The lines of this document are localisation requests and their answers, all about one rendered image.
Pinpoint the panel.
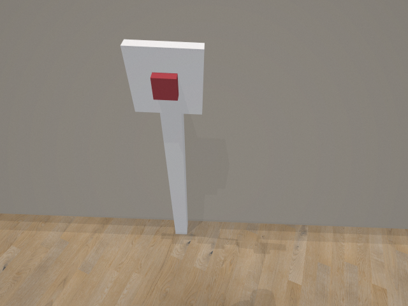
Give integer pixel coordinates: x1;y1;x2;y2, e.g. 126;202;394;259
120;40;205;235

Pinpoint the button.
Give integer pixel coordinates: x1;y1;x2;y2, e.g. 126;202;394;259
150;73;179;101

